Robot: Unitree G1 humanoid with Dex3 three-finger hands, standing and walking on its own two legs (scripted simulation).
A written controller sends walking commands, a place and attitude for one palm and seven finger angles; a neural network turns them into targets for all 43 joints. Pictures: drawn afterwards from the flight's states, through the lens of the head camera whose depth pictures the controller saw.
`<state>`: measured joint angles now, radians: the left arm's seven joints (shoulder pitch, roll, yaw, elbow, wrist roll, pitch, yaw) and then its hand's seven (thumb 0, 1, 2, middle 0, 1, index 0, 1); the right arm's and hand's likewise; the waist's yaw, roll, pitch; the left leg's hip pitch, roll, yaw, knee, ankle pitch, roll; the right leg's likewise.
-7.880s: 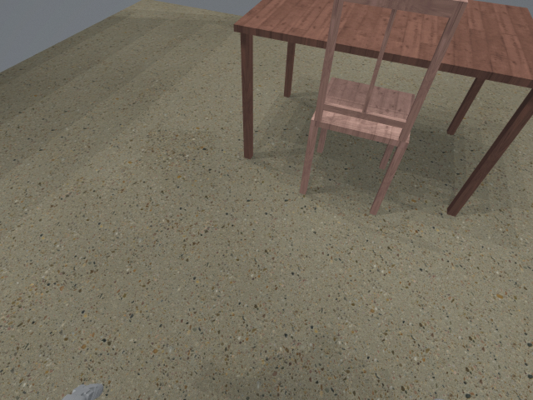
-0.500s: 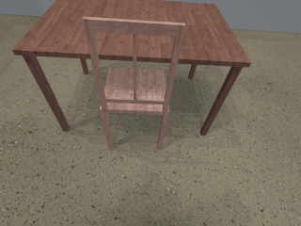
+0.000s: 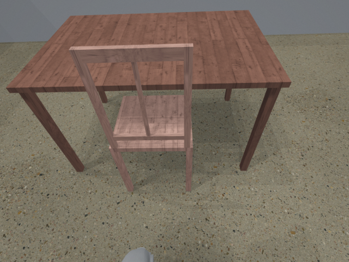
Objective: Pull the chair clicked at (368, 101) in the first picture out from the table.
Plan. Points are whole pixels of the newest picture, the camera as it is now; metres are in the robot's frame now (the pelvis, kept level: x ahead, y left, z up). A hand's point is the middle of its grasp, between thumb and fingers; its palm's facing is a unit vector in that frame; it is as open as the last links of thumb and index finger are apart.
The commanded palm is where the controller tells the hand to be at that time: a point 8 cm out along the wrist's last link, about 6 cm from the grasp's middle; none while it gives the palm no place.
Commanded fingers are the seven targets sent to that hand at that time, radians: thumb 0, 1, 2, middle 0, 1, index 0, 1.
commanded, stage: take the last steps up to it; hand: left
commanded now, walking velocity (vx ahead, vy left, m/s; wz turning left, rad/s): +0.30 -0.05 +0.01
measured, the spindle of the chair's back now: (142, 103) +0.66 +0.16 -0.05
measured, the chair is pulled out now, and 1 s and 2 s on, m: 0.00 0.00 0.00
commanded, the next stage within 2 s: come to a stop and stand still in 0.36 s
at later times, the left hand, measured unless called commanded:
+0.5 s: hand (117, 234) +0.23 +0.19 -0.18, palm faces +0.04 -0.98 -0.20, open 7.3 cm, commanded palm none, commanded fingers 0.00 0.90 0.90 -0.20 -0.30 -0.20 -0.30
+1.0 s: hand (109, 227) +0.25 +0.23 -0.20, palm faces +0.04 -0.98 -0.21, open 7.4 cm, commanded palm none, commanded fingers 0.00 0.90 0.90 -0.20 -0.30 -0.20 -0.30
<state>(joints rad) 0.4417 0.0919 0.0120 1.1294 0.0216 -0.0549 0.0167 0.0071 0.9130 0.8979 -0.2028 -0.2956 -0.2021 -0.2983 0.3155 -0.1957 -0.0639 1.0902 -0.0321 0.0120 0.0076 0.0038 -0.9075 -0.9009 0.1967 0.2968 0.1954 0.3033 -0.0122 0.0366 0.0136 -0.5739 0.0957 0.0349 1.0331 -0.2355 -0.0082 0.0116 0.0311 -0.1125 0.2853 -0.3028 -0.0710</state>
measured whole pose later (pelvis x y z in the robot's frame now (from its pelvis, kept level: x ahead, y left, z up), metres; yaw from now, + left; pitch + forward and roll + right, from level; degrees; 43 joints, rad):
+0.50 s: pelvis +0.18 +0.01 +0.00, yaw -2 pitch +0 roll +1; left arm 0.24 0.18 0.06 1.03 0.03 -0.02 0.01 0.01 0.93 0.90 -0.20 -0.30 -0.20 -0.30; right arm 0.21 -0.16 -0.05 1.03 -0.02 -0.06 -0.02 -0.03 -0.94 -0.90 0.20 0.30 0.20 0.30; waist 0.02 -0.03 0.02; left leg -0.16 0.01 0.13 0.43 -0.27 0.03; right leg -0.48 -0.11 -0.05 0.84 -0.30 0.01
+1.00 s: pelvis +0.20 +0.03 -0.02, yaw +0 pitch -2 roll +0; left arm 0.18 0.21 0.05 1.03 0.02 0.07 0.04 0.01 0.91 0.90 -0.20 -0.30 -0.20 -0.30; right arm 0.22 -0.14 -0.03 1.00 -0.02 0.01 -0.02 0.00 -0.91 -0.90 0.20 0.30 0.20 0.30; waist 0.01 -0.05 0.07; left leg -0.25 0.00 0.05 0.61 -0.32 0.02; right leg -0.40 -0.08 0.01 0.72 -0.37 0.04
